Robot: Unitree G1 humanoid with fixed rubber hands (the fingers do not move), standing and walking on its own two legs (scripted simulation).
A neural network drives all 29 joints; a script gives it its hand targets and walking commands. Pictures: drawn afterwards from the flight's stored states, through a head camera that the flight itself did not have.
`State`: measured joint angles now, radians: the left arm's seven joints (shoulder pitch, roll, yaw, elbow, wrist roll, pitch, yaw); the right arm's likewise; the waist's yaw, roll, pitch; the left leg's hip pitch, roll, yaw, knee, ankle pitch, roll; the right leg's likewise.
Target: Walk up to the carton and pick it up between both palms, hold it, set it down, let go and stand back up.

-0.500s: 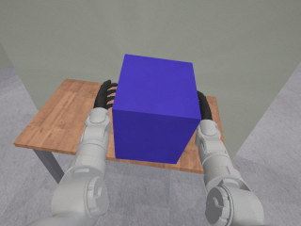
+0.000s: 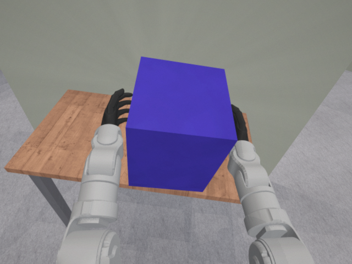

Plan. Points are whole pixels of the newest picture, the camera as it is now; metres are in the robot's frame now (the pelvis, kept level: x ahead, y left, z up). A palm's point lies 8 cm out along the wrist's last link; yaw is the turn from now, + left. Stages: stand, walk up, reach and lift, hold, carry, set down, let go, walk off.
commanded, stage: reach and lift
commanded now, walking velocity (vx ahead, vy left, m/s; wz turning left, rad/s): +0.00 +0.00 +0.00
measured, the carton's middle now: (174, 130) +0.41 -0.01 +0.10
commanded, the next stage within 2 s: hold in 1.36 s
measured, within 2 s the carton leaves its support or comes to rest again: neither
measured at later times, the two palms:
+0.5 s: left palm (105, 120) +0.36 +0.14 +0.17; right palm (241, 138) +0.33 -0.15 +0.15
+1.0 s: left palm (101, 116) +0.36 +0.14 +0.18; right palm (240, 131) +0.34 -0.15 +0.16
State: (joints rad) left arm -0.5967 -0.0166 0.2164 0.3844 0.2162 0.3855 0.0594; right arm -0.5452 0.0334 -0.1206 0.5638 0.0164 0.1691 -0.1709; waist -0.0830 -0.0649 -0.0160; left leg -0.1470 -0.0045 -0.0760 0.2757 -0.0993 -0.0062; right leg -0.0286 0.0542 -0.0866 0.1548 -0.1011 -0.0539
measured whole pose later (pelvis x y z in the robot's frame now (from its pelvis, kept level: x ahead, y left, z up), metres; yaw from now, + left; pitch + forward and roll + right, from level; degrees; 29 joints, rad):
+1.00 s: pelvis -0.01 +0.01 +0.00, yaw -1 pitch -6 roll -1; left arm -0.61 -0.04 0.23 0.09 0.31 0.70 0.01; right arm -0.59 0.01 -0.07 0.40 0.13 0.36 -0.20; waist -0.10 -0.07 0.04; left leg -0.08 -0.01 -0.06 0.28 -0.10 0.00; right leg 0.03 0.04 -0.08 0.17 -0.10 -0.04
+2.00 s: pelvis -0.01 +0.00 +0.00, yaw -1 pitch -8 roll -1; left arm -0.60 -0.04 0.24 -0.06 0.32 0.85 -0.02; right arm -0.60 -0.02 -0.01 0.31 0.24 0.47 -0.26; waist -0.08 -0.08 0.06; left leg -0.03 0.00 -0.05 0.27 -0.10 0.00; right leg 0.07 0.05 -0.09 0.18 -0.11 -0.05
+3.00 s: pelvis -0.01 +0.00 +0.00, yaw -1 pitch -8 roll -1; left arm -0.54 -0.04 0.21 -0.15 0.33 0.88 -0.02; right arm -0.55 -0.03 0.02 0.23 0.25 0.49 -0.27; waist -0.08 -0.08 0.05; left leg -0.02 0.00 -0.04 0.26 -0.11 0.00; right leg 0.09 0.05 -0.09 0.16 -0.11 -0.05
